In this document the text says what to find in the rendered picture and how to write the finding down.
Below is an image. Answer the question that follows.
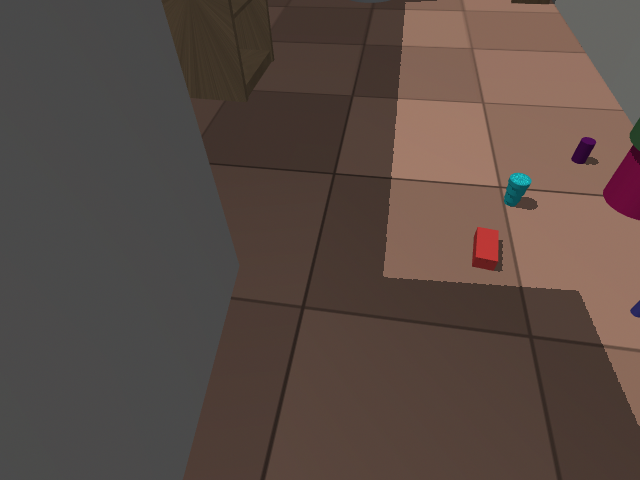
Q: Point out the potted plant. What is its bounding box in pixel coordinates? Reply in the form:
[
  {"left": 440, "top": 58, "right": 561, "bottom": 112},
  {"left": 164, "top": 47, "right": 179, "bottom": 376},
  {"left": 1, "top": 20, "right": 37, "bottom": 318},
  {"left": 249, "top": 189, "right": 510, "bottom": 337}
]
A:
[{"left": 603, "top": 118, "right": 640, "bottom": 220}]

